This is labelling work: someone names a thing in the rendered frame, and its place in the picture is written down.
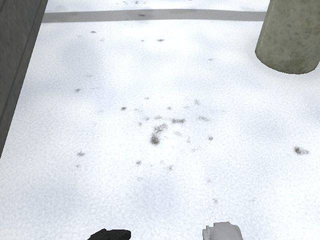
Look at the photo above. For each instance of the left robot hand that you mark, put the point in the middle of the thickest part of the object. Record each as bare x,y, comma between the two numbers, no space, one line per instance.
114,234

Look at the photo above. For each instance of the right robot thigh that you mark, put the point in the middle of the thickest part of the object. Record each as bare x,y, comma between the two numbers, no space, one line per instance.
221,231

